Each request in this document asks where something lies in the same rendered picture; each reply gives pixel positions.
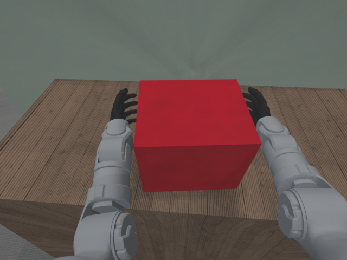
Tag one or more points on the robot left forearm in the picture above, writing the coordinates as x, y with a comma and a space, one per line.
110, 191

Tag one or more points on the right robot hand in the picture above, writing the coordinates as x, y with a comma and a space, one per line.
258, 105

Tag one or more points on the pedestal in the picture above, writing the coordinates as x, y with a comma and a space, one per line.
47, 166

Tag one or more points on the right robot upper arm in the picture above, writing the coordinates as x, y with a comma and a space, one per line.
317, 219

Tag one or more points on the left robot hand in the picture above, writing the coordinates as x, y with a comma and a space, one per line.
119, 106

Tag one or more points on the carton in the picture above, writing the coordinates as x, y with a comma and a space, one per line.
193, 135

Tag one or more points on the robot right forearm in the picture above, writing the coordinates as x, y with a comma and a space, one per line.
285, 160

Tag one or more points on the left robot upper arm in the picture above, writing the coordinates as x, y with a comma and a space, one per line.
105, 236

